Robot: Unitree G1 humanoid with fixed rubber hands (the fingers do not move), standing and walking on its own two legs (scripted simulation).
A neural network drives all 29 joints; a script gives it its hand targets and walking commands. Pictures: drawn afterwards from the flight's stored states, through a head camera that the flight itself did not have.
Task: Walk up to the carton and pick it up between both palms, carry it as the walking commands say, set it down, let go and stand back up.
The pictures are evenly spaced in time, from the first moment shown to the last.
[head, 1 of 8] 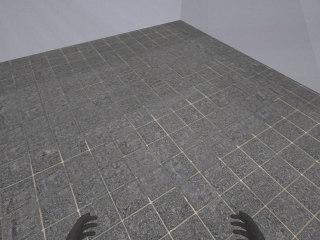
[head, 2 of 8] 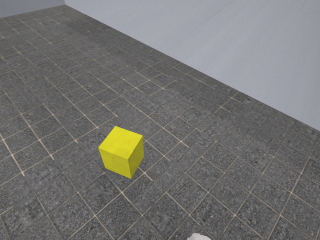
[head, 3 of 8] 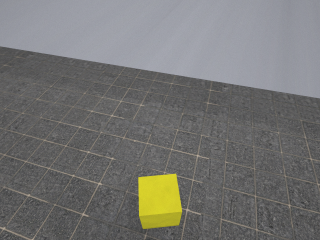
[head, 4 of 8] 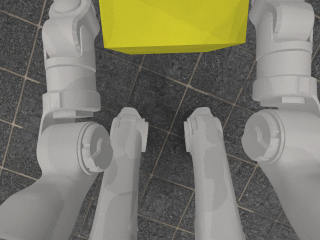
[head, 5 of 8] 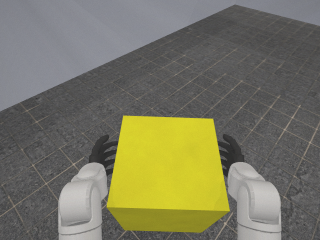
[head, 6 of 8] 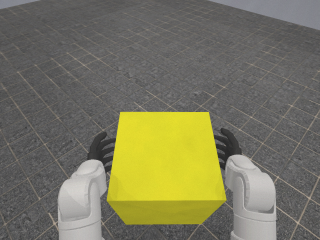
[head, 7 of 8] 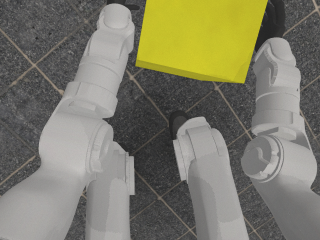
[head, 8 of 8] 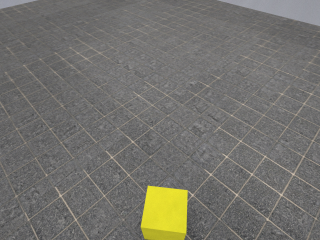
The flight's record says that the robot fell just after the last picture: no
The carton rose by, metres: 0.68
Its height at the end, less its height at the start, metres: +0.00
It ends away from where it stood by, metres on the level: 0.43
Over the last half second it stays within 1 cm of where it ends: yes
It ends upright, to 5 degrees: yes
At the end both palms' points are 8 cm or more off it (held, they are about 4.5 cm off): yes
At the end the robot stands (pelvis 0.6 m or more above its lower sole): yes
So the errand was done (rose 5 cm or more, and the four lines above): yes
